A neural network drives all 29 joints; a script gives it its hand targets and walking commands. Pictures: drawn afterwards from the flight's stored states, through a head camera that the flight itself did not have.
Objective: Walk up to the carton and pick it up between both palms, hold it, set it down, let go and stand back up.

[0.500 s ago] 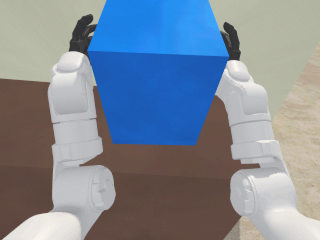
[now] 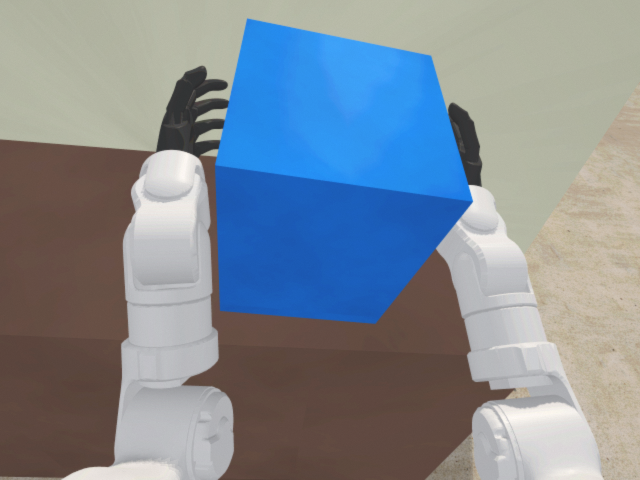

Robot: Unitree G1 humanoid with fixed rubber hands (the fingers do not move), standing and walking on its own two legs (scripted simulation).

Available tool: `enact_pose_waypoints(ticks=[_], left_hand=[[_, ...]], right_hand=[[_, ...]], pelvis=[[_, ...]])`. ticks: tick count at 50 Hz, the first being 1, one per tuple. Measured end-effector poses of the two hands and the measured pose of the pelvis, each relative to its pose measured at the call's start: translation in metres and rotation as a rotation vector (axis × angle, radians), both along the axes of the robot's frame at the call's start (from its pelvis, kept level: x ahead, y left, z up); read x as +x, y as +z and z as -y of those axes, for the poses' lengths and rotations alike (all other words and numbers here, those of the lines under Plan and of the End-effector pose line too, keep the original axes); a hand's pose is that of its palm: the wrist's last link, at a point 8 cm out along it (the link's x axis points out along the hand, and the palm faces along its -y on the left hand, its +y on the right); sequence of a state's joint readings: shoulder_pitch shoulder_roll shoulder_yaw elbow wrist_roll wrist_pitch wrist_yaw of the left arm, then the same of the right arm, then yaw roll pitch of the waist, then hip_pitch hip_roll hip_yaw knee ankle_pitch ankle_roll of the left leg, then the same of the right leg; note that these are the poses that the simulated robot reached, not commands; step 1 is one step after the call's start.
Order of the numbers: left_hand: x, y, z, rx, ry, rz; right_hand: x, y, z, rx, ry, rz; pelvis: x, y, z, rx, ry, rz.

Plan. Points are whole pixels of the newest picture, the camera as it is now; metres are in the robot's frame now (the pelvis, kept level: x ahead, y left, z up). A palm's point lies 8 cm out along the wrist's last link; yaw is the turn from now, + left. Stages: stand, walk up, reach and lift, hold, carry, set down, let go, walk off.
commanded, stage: set down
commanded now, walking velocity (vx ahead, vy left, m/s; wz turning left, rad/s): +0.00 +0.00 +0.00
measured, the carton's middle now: (319, 190) +0.39 -0.02 +0.20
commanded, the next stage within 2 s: none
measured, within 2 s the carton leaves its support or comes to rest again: neither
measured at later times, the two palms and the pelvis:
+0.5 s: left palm (194, 162) +0.39 +0.12 +0.24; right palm (454, 188) +0.38 -0.17 +0.22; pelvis +0.00 +0.00 +0.00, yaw +1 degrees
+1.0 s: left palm (215, 182) +0.40 +0.10 +0.20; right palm (457, 202) +0.39 -0.19 +0.19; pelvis +0.00 -0.01 +0.00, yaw +2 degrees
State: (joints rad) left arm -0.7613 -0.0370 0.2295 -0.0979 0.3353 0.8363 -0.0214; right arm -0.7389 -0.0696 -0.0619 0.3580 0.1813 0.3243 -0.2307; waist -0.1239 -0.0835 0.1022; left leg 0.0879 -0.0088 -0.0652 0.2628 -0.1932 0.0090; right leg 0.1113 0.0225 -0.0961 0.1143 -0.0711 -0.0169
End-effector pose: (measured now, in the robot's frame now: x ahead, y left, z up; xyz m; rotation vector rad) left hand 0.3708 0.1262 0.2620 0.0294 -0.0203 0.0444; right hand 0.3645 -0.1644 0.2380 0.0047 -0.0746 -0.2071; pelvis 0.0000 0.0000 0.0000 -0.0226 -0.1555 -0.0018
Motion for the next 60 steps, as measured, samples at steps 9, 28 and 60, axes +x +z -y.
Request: enact_pose_waypoints(ticks=[9,28,60], left_hand=[[0.008,0.001,-0.004,0.013,0.002,-0.029],[0.019,-0.026,0.012,0.042,-0.023,-0.087],[0.039,-0.075,0.031,0.058,-0.059,-0.182]], right_hand=[[0.008,0.003,-0.004,0.016,0.003,-0.025],[0.011,-0.022,0.012,0.013,-0.023,-0.074],[0.022,-0.059,0.031,0.005,-0.052,-0.137]], pelvis=[[0.0,0.0,-0.004,0.0,0.004,-0.005],[0.0,0.001,-0.002,-0.001,0.016,-0.042],[0.005,0.002,0.006,0.006,0.027,-0.103]])
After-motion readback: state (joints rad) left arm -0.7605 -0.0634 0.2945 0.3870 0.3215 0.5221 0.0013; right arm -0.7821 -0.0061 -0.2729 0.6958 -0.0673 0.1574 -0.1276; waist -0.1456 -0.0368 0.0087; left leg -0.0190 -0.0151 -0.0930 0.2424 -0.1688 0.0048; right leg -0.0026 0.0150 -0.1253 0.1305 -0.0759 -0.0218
